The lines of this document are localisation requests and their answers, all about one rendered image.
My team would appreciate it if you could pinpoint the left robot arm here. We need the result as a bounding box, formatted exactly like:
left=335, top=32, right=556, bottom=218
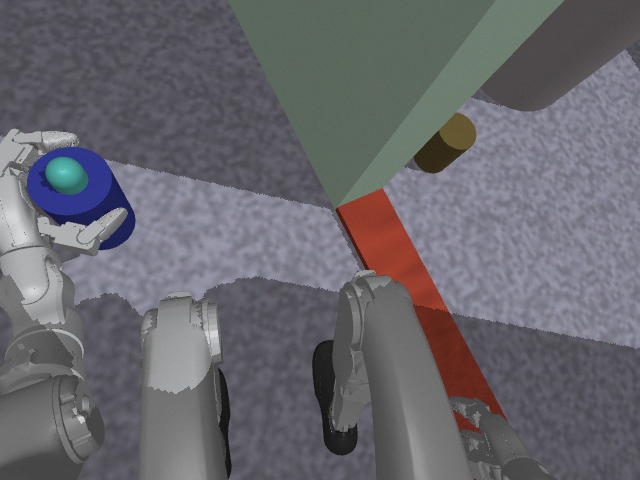
left=0, top=246, right=105, bottom=480

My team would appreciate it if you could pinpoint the right robot arm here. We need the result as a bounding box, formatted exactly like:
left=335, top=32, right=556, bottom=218
left=501, top=457, right=558, bottom=480

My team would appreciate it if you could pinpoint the right robot foot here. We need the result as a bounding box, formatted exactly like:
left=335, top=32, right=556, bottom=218
left=312, top=340, right=358, bottom=455

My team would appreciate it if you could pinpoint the right robot hand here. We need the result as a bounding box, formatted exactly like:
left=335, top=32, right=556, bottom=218
left=449, top=396, right=532, bottom=480

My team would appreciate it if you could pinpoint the left robot hand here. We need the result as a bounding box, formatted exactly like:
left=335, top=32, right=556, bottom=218
left=0, top=129, right=128, bottom=256

